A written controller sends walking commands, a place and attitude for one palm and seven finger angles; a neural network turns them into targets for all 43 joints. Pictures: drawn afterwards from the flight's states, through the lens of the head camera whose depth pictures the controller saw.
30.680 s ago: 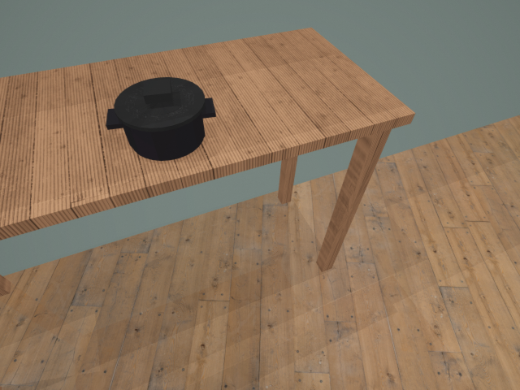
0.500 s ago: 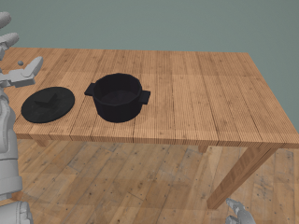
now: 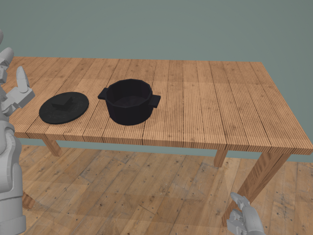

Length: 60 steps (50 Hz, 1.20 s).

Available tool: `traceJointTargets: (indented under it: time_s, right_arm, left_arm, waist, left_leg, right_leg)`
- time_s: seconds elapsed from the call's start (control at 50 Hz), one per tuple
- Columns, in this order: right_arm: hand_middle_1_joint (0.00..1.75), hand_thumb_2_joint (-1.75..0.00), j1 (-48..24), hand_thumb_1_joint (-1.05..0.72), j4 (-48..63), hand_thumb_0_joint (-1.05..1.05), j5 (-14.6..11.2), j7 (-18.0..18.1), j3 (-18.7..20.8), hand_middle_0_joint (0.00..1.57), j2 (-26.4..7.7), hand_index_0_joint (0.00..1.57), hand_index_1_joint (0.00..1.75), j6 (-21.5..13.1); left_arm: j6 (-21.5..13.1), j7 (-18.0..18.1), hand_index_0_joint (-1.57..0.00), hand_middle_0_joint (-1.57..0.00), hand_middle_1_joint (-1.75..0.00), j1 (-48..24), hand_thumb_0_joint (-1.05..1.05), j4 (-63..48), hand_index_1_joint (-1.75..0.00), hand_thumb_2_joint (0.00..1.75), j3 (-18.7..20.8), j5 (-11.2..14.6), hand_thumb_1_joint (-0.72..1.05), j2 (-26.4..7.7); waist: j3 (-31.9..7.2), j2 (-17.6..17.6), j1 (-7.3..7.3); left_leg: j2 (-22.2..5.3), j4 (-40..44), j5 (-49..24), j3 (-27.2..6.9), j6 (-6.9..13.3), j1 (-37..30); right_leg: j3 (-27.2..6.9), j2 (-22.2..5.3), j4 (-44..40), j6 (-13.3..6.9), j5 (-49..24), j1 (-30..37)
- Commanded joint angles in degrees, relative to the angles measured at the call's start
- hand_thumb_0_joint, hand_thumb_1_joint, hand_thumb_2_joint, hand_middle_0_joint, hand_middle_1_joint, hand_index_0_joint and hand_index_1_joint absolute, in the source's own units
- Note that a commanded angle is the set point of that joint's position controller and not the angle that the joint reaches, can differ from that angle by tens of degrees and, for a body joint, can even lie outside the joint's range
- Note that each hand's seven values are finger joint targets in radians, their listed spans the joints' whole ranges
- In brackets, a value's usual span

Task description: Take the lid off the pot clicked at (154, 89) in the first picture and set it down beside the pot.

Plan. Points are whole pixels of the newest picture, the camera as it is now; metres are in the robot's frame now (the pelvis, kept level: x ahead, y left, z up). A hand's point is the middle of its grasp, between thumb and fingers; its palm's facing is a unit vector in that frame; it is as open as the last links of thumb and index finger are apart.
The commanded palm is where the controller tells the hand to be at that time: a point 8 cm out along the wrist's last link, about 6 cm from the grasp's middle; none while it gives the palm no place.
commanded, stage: draw the hand back to the body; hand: left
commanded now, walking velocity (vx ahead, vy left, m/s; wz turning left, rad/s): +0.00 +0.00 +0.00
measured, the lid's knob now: (62, 101) +0.48 +0.39 +0.07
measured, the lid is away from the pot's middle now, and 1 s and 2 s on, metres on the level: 0.24 0.24 0.24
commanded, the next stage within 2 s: step back with the hand held close in 0.82 s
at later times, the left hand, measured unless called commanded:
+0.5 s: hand (8, 120) +0.21 +0.27 +0.27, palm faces +0.49 -0.83 -0.25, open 7.4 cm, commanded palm +0.15 +0.31 +0.26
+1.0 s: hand out of the picture +0.18 +0.28 +0.27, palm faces +0.52 -0.79 -0.32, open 7.4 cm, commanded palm +0.13 +0.32 +0.25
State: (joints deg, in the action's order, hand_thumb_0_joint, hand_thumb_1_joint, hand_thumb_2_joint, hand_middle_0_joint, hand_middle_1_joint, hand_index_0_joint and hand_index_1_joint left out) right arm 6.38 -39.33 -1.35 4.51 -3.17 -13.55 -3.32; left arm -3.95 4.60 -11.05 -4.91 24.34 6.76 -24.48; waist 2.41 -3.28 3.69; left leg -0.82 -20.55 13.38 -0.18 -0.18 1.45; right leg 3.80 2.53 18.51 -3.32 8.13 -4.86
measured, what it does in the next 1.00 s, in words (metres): stands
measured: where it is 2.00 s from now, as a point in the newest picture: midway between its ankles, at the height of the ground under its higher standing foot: outside the picture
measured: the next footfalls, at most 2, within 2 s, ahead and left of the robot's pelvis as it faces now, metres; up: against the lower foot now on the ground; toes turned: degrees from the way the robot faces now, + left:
left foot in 1.64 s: -0.05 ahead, +0.15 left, +0.00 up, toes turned +1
right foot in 1.86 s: -0.08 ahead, -0.06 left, +0.00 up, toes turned +2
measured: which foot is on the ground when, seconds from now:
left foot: down 0.00-1.00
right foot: down 0.00-1.00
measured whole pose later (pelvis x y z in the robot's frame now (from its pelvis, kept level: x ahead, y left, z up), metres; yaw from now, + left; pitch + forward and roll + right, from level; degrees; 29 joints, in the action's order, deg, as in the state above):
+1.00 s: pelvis +0.00 +0.03 +0.00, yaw +1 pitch -6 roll -1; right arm 7.8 -36.4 0.5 2.8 -4.0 -11.5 -4.2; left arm -7.8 4.5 15.8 -36.4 25.2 4.7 -23.2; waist 1.1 -1.7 4.3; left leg 1.5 -24.0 15.2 -0.2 2.4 3.1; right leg 3.8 0.2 20.3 -0.6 9.2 -5.5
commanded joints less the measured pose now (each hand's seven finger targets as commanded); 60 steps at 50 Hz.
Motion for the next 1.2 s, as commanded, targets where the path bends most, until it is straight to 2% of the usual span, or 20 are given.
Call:
traceJointTargets:
  time_s: [0.0,0.04,0.16,0.24,0.3,0.32,0.4,0.48,0.52,0.64,0.68,0.78,0.86,0.9,0.92,0.94,0.98,1.02,1.1,1.18]
  right_arm:
    - [0.3,-0.9,-9.37,-0.9,8.59,0.0,0.08,0.52,2.27,0.2,-6.12,0.2,0.3,-3.74]
    - [0.3,-0.9,-9.68,-0.9,8.6,0.0,0.26,0.65,2.34,0.2,-5.95,0.2,0.3,-3.48]
    - [0.3,-0.9,-10.32,-0.9,9.18,0.0,0.45,0.31,2.22,0.2,-5.36,0.2,0.3,-4.71]
    - [0.3,-0.9,-10.07,-0.9,8.93,0.0,0.64,0.41,2.41,0.2,-5.44,0.2,0.3,-4.76]
    - [0.3,-0.9,-10.06,-0.9,9.09,0.0,1.07,0.12,2.46,0.2,-5.21,0.2,0.3,-5.16]
    - [0.3,-0.9,-10.13,-0.9,9.14,0.0,1.11,-0.07,2.54,0.2,-5.12,0.2,0.3,-5.08]
    - [0.3,-0.9,-9.91,-0.9,9.49,0.0,1.2,-0.43,2.56,0.2,-5.05,0.2,0.3,-5.42]
    - [0.3,-0.9,-9.75,-0.9,9.68,0.0,1.5,-0.55,2.63,0.2,-4.95,0.2,0.3,-5.53]
    - [0.3,-0.9,-9.7,-0.9,9.71,0.0,1.51,-0.87,2.59,0.2,-4.84,0.2,0.3,-5.54]
    - [0.3,-0.9,-9.07,-0.9,10.53,0.0,1.86,-1.17,2.71,0.2,-4.69,0.2,0.3,-5.92]
    - [0.3,-0.9,-8.91,-0.9,10.04,0.0,1.82,-1.16,2.62,0.2,-4.7,0.2,0.3,-5.55]
    - [0.3,-0.9,-8.83,-0.9,9.84,0.0,1.58,-0.72,2.29,0.2,-4.45,0.2,0.3,-5.53]
    - [0.3,-0.9,-8.82,-0.9,10.53,0.0,1.95,-1.09,2.46,0.2,-4.69,0.2,0.3,-5.75]
    - [0.3,-0.9,-8.85,-0.9,10.62,0.0,1.97,-1.14,2.27,0.2,-4.67,0.2,0.3,-5.88]
    - [0.3,-0.9,-7.85,-0.9,13.82,0.0,1.13,-0.98,2.17,0.2,-6.87,0.2,0.3,-4.28]
    - [0.3,-0.9,-6.38,-0.9,12.67,0.0,1.5,-0.53,2.41,0.2,-5.77,0.2,0.3,-3.14]
    - [0.3,-0.9,-5.3,-0.9,13.03,0.0,1.15,-1.22,2.95,0.2,-5.91,0.2,0.3,-1.62]
    - [0.3,-0.9,-4.49,-0.9,13.52,0.0,1.0,-1.39,3.43,0.2,-6.31,0.2,0.3,-0.68]
    - [0.3,-0.9,-4.11,-0.9,15.55,0.0,0.49,-1.31,4.03,0.2,-6.64,0.2,0.3,0.43]
    - [0.3,-0.9,-3.22,-0.9,17.66,0.0,0.23,-1.37,5.15,0.2,-6.8,0.2,0.3,0.93]
  left_arm:
    - [-4.0,0.62,-0.2,-0.2,-0.3,-12.79,0.0,-14.76,-0.3,0.9,5.43,0.52,0.9,-15.56]
    - [-4.02,0.75,-0.2,-0.2,-0.3,-11.35,0.0,-14.94,-0.3,0.9,6.48,0.65,0.9,-15.98]
    - [-4.98,0.1,-0.2,-0.2,-0.3,-6.56,0.0,-22.24,-0.3,0.9,1.98,0.35,0.9,-10.61]
    - [-5.16,0.49,-0.2,-0.2,-0.3,-3.4,0.0,-23.4,-0.3,0.9,4.62,0.41,0.9,-12.38]
    - [-5.96,0.34,-0.2,-0.2,-0.3,1.34,0.0,-27.93,-0.3,0.9,6.25,0.29,0.9,-12.84]
    - [-5.97,0.14,-0.2,-0.2,-0.3,2.57,0.0,-28.73,-0.3,0.9,4.78,0.17,0.9,-11.19]
    - [-5.87,-0.14,-0.2,-0.2,-0.3,6.33,0.0,-31.47,-0.3,0.9,3.75,0.06,0.9,-9.84]
    - [-5.97,-0.11,-0.2,-0.2,-0.3,10.13,0.0,-33.99,-0.3,0.9,4.5,-0.01,0.9,-9.8]
    - [-5.93,-0.31,-0.2,-0.2,-0.3,12.04,0.0,-35.89,-0.3,0.9,3.73,-0.26,0.9,-8.93]
    - [-5.9,-0.04,-0.2,-0.2,-0.3,19.11,0.0,-41.43,-0.3,0.9,4.22,-0.57,0.9,-8.56]
    - [-5.45,0.1,-0.2,-0.2,-0.3,17.7,0.0,-40.75,-0.3,0.9,4.38,-0.72,0.9,-8.67]
    - [-4.88,0.28,-0.2,-0.2,-0.3,16.11,0.0,-38.75,-0.3,0.9,2.63,-0.9,0.9,-7.02]
    - [-5.13,0.16,-0.2,-0.2,-0.3,18.52,0.0,-42.34,-0.3,0.9,3.43,-1.11,0.9,-7.96]
    - [-5.0,0.4,-0.2,-0.2,-0.3,18.76,0.0,-43.02,-0.3,0.9,4.91,-1.02,0.9,-9.26]
    - [-8.68,1.56,-0.2,-0.2,-0.3,7.32,0.0,-49.81,-0.3,0.9,12.62,-1.91,0.9,-18.28]
    - [-8.95,1.76,-0.2,-0.2,-0.3,16.34,0.0,-41.45,-0.3,0.9,9.62,-1.84,0.9,-12.62]
    - [-8.22,1.39,-0.2,-0.2,-0.3,22.02,0.0,-40.49,-0.3,0.9,6.4,-2.57,0.9,-9.04]
    - [-8.53,1.33,-0.2,-0.2,-0.3,23.85,0.0,-40.21,-0.3,0.9,6.44,-2.66,0.9,-9.17]
    - [-9.11,1.56,-0.2,-0.2,-0.3,26.81,0.0,-44.85,-0.3,0.9,8.39,-2.6,0.9,-11.31]
    - [-9.66,1.61,-0.2,-0.2,-0.3,31.99,0.0,-49.17,-0.3,0.9,10.91,-2.54,0.9,-12.72]
  waist:
    - [-9.85,-0.26,-0.28]
    - [-8.43,2.87,-0.14]
    - [-7.84,-2.5,-0.27]
    - [-6.06,1.09,0.04]
    - [-7.67,-1.15,0.7]
    - [-7.45,-2.42,0.51]
    - [-6.09,0.39,0.26]
    - [-4.57,-0.37,0.71]
    - [-4.36,-2.71,0.57]
    - [-5.27,-1.41,1.02]
    - [-3.93,0.02,0.67]
    - [-0.9,-0.92,0.25]
    - [-5.48,-0.75,1.13]
    - [-6.72,-2.93,1.25]
    - [-3.32,-2.15,-1.95]
    - [-3.57,3.31,-1.92]
    - [-4.88,6.38,-2.8]
    - [-6.77,2.58,-3.29]
    - [-11.56,-2.46,-2.89]
    - [-15.26,-0.43,-2.53]
  left_leg:
    - [1.09,2.99,-6.95,1.46,3.07,1.7]
    - [1.02,3.38,-5.65,1.29,3.13,3.03]
    - [0.9,4.19,-5.85,0.72,2.7,1.36]
    - [0.8,4.69,-3.69,0.21,2.81,2.47]
    - [0.94,4.13,-5.93,0.06,2.6,1.74]
    - [0.78,4.2,-6.05,0.16,2.38,1.95]
    - [0.5,4.23,-6.64,-0.22,2.37,2.01]
    - [0.41,4.37,-5.82,-0.54,2.21,3.25]
    - [0.31,4.34,-6.13,-0.82,1.95,3.05]
    - [-0.04,3.83,-7.37,-1.46,1.61,3.35]
    - [-0.09,3.76,-7.68,-1.44,1.45,4.11]
    - [-0.27,4.34,-4.44,-1.79,1.59,4.64]
    - [-0.23,3.69,-8.25,-2.17,1.35,3.64]
    - [-0.1,3.09,-9.29,-2.14,1.16,3.23]
    - [-1.11,1.37,-2.91,-4.61,2.32,9.63]
    - [-1.03,0.01,-2.06,-5.66,2.51,10.29]
    - [-1.2,-4.09,-5.51,-4.94,2.75,8.19]
    - [-1.97,-4.3,-9.21,-4.87,2.66,8.87]
    - [-4.19,-3.13,-20.27,-6.47,2.63,9.07]
    - [-6.12,-4.13,-30.96,-7.4,2.46,9.87]
  right_leg:
    - [-3.01,-3.16,-3.55,1.31,-2.87,5.2]
    - [-3.02,-3.2,-4.08,1.44,-0.97,5.26]
    - [-2.73,-3.04,-3.9,1.11,-0.97,4.52]
    - [-2.53,-2.9,-4.6,1.15,2.04,4.12]
    - [-2.65,-2.91,-3.53,0.88,-1.05,5.8]
    - [-2.68,-3.02,-3.42,0.83,-1.25,5.63]
    - [-2.42,-2.73,-3.37,0.91,-1.85,5.03]
    - [-2.31,-2.91,-3.33,0.76,-0.98,4.9]
    - [-2.31,-2.86,-2.95,0.56,-1.16,4.56]
    - [-2.01,-2.8,-1.93,0.52,-2.3,5.3]
    - [-1.89,-2.7,-1.88,0.48,-2.72,4.8]
    - [-1.65,-2.77,-2.47,0.49,0.77,2.25]
    - [-1.59,-2.73,-0.85,0.31,-2.79,5.18]
    - [-1.96,-2.65,-0.27,0.22,-3.86,5.67]
    - [-8.04,-6.08,-1.02,0.5,-6.85,0.45]
    - [-8.28,-7.96,-1.01,0.11,-6.65,-0.52]
    - [-9.49,-10.02,-1.36,-0.18,-9.4,-3.71]
    - [-9.02,-10.67,0.75,-0.32,-13.04,-3.42]
    - [-6.23,-8.2,6.25,1.06,-15.87,-2.26]
    - [-5.05,-6.52,10.22,2.36,-15.17,-2.01]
